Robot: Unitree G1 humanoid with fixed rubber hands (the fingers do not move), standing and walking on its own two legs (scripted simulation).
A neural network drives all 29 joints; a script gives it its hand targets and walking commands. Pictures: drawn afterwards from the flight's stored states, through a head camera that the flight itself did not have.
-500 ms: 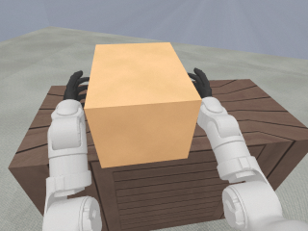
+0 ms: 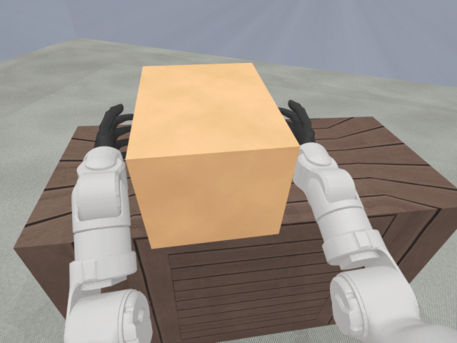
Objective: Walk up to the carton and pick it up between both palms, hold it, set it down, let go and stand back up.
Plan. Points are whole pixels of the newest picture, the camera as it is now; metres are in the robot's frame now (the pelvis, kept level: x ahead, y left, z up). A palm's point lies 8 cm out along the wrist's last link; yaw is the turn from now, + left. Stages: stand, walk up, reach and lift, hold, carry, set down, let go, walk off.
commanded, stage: hold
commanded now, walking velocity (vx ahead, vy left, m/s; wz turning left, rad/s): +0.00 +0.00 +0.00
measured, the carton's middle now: (207, 145) +0.43 +0.01 +0.19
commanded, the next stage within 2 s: none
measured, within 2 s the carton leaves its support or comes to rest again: neither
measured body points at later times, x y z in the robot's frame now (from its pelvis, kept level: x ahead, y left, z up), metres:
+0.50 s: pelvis +0.00 +0.00 +0.00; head -0.05 +0.02 +0.45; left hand +0.38 +0.17 +0.22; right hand +0.38 -0.15 +0.22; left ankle +0.04 +0.11 -0.75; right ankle +0.02 -0.10 -0.75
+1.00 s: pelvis +0.00 +0.00 +0.00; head -0.07 +0.02 +0.44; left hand +0.37 +0.17 +0.23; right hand +0.37 -0.15 +0.23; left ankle +0.04 +0.11 -0.75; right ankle +0.02 -0.10 -0.75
